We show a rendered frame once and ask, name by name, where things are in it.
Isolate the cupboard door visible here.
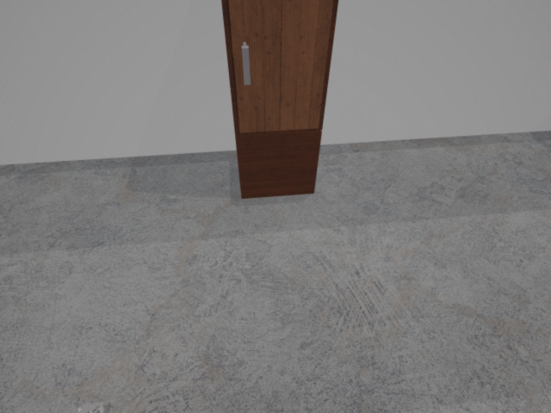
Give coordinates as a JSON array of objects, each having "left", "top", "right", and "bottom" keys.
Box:
[{"left": 228, "top": 0, "right": 333, "bottom": 133}]

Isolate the handle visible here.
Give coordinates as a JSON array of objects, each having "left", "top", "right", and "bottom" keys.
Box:
[{"left": 242, "top": 42, "right": 251, "bottom": 85}]

